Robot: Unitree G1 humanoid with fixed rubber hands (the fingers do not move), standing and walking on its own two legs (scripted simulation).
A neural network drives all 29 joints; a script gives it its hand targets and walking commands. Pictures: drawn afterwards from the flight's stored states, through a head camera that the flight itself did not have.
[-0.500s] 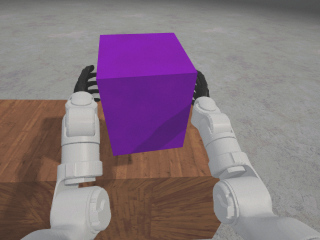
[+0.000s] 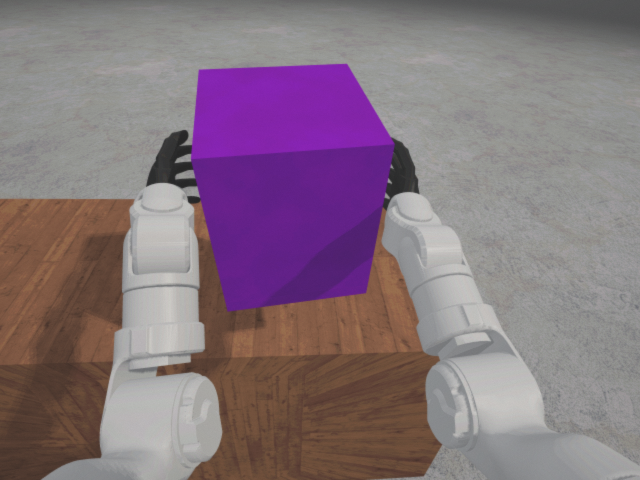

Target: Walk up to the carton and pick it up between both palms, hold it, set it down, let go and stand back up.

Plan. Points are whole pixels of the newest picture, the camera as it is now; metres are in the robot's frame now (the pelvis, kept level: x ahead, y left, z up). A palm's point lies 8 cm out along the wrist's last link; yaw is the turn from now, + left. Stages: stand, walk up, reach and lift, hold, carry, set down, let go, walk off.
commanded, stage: hold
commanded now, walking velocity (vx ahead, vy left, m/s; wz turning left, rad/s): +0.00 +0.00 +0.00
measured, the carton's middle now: (287, 187) +0.44 +0.02 +0.19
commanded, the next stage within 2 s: set down in 0.46 s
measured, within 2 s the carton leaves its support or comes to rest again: neither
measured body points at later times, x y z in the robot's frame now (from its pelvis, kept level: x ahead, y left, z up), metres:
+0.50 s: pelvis +0.00 +0.00 +0.00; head -0.07 +0.01 +0.45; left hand +0.38 +0.16 +0.23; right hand +0.39 -0.13 +0.21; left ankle +0.06 +0.11 -0.75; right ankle +0.01 -0.14 -0.75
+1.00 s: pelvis +0.00 -0.01 +0.00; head -0.02 +0.02 +0.45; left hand +0.41 +0.14 +0.15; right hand +0.41 -0.15 +0.19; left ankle +0.06 +0.11 -0.75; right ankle +0.01 -0.14 -0.75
